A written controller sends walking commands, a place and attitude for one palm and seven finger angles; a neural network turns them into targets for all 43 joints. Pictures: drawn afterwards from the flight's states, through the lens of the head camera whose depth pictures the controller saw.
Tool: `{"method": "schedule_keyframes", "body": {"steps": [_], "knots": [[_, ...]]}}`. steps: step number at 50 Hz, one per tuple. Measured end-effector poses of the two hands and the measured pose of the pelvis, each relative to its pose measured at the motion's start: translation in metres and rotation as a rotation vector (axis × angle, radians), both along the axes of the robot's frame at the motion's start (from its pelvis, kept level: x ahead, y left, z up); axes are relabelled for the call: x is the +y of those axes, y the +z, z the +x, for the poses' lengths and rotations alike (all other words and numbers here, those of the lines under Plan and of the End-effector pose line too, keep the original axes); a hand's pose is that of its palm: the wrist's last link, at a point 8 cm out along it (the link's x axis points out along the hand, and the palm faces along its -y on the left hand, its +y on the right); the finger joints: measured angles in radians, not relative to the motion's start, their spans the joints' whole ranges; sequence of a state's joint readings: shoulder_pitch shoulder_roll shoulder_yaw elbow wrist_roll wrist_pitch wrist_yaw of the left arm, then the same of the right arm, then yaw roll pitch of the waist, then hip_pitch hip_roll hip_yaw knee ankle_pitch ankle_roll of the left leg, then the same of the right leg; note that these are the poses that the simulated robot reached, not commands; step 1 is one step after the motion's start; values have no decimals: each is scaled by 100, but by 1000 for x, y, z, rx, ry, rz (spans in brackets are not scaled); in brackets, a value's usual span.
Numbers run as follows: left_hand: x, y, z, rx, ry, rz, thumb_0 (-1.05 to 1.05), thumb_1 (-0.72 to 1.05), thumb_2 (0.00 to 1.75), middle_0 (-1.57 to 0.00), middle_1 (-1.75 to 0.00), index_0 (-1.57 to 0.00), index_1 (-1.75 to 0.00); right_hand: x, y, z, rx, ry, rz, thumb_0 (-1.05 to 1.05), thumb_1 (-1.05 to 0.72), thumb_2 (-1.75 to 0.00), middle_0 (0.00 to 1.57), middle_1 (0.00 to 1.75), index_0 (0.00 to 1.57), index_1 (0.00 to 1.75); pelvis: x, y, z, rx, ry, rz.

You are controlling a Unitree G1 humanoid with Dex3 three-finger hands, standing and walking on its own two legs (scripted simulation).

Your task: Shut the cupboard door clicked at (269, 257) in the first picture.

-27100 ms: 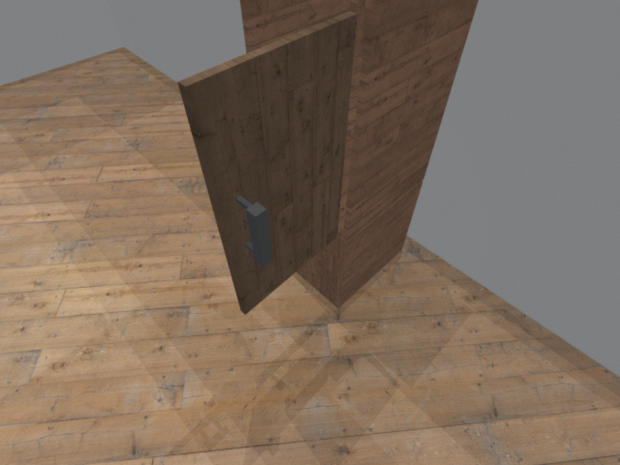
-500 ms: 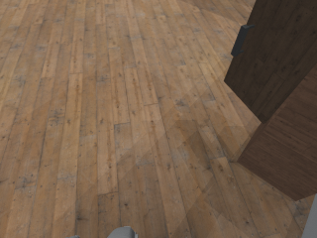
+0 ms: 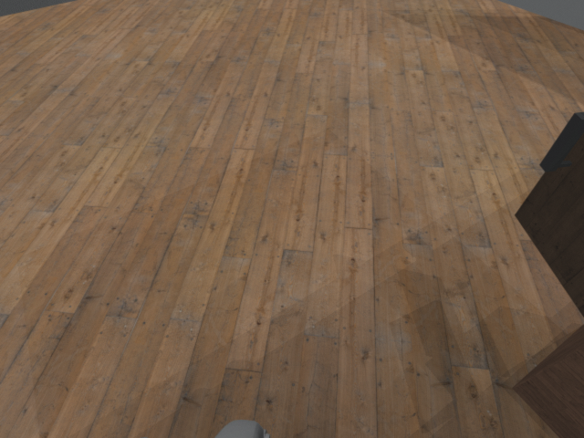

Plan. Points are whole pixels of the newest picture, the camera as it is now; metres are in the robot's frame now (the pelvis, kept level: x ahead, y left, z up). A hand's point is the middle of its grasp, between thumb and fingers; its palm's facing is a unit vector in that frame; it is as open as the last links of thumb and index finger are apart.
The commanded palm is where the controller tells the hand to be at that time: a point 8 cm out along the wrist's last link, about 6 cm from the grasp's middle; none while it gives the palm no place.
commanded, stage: walk to a spot facing it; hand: left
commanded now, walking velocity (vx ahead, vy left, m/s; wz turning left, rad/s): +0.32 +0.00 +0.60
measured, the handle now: (573, 142) +0.73 -0.59 -0.04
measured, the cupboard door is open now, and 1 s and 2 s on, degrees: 64 64 64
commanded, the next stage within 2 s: turn to face it in 1.00 s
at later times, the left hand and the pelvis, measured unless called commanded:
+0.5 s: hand out of the picture +0.07 +0.25 -0.18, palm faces +0.33 -0.92 -0.21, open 7.4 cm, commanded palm none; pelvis +0.15 +0.07 -0.01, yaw +15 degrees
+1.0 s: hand (168, 313) +0.35 +0.26 -0.15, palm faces +0.42 -0.88 -0.24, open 7.2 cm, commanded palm none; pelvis +0.37 +0.07 +0.01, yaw +24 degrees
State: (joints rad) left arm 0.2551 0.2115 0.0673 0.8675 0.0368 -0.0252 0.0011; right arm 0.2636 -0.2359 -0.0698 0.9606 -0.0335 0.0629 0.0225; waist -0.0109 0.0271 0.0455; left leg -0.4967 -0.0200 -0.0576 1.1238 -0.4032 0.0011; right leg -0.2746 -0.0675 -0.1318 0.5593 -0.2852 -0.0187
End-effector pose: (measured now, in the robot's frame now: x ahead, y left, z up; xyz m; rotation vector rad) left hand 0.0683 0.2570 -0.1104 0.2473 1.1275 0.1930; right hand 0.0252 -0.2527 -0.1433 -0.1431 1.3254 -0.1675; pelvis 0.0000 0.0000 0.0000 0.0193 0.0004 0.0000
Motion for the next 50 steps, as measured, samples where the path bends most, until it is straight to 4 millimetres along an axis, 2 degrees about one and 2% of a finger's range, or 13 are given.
{"method": "schedule_keyframes", "body": {"steps": [5,9,15,18,20,23,27,30,36,40,44,47,50], "knots": [[-18,0,-24,90,99,-47,0,91,90,-20,-30,-20,-30,-3,16,55,-35,66,8,1,-91,-90,20,30,20,30,-4,13,26,13,82,10],[-29,-7,-44,149,197,-96,1,91,90,-20,-30,-20,-30,11,19,111,-51,164,11,1,-91,-90,20,30,20,30,1,14,48,15,151,4],[-30,-23,-78,282,350,-164,0,91,90,-20,-30,-20,-30,66,20,220,-140,349,20,1,-91,-90,20,30,20,30,25,4,84,9,226,-12],[-19,-37,-90,361,399,-192,0,91,90,-20,-30,-20,-30,101,17,276,-246,416,17,1,-91,-90,20,30,20,30,47,-11,107,5,237,-20],[-5,-45,-86,400,406,-196,1,91,90,-20,-30,-20,-30,118,16,299,-311,426,9,1,-91,-90,20,30,20,30,57,-19,118,-4,250,-22],[24,-45,-51,359,400,-160,1,91,90,-20,-30,-20,-30,129,20,308,-311,426,0,0,-91,-90,20,30,20,30,65,-15,135,-14,256,-13],[57,-32,24,196,374,-112,1,91,90,-20,-30,-19,-29,133,20,296,-221,403,3,0,-91,-90,20,30,20,30,73,-2,161,-19,281,-13],[73,-18,83,81,347,-88,1,91,90,-20,-30,-19,-29,121,19,289,-153,352,-11,0,-93,-90,21,30,21,30,76,4,183,-18,294,-7],[81,1,192,-54,282,-58,1,91,90,-20,-30,-19,-29,96,7,277,16,287,-7,0,-93,-90,21,30,20,30,74,6,238,-11,303,15],[76,-2,251,-99,247,-31,0,91,90,-20,-30,-19,-29,80,-10,284,117,252,6,0,-92,-90,21,30,20,30,65,-7,284,-5,311,30],[60,-3,269,-78,285,-42,0,91,90,-20,-30,-20,-30,77,-10,316,170,266,10,1,-91,-90,20,30,20,30,62,-3,317,-12,339,11],[45,-4,263,-9,349,-73,0,91,90,-20,-30,-20,-30,85,-1,358,143,293,17,1,-91,-90,20,30,20,30,64,6,343,-3,374,3],[44,-4,252,44,435,-68,-1,95,90,-20,-30,-20,-30,100,5,404,111,341,28,1,-91,-90,20,30,20,30,67,11,366,10,415,-1]]}}
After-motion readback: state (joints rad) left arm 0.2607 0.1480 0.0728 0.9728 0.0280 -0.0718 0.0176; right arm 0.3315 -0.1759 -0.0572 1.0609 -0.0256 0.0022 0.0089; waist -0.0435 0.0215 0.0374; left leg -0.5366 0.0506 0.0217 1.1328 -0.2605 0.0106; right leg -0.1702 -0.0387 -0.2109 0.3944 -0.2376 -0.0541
